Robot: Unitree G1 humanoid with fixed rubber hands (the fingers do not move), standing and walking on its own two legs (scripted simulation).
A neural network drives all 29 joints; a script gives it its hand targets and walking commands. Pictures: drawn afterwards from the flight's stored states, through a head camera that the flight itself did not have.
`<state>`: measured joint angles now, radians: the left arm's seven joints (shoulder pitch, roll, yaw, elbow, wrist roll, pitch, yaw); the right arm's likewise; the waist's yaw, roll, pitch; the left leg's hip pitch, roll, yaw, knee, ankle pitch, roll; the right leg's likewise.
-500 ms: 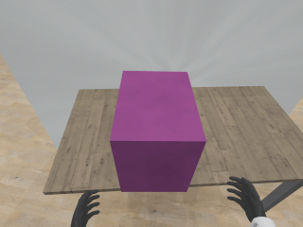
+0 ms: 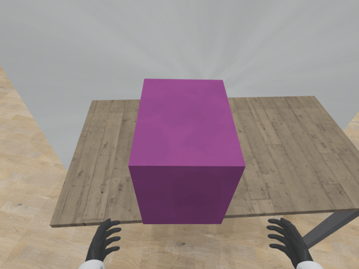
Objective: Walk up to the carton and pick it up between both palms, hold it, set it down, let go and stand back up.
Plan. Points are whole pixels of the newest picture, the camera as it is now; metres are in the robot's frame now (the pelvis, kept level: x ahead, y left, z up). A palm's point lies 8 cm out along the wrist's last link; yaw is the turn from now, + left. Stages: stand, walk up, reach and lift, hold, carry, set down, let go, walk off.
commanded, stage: set down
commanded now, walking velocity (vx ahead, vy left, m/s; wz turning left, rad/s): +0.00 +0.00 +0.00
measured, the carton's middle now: (183, 151) +0.43 +0.04 +0.00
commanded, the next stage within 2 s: let go in 0.48 s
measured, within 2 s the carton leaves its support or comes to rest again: neither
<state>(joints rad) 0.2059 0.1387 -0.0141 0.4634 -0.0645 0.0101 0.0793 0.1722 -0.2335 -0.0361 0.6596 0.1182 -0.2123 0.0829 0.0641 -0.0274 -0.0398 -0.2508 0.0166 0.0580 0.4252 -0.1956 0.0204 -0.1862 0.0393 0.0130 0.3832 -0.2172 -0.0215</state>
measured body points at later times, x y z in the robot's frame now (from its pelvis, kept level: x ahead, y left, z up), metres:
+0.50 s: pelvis +0.00 +0.00 +0.00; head +0.00 +0.01 +0.45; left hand +0.16 +0.22 -0.08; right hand +0.19 -0.24 -0.07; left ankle +0.02 +0.10 -0.74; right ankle -0.01 -0.11 -0.74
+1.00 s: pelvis +0.01 +0.00 +0.00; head +0.03 +0.01 +0.45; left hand +0.17 +0.22 -0.09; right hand +0.18 -0.24 -0.09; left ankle +0.02 +0.10 -0.74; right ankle -0.01 -0.11 -0.74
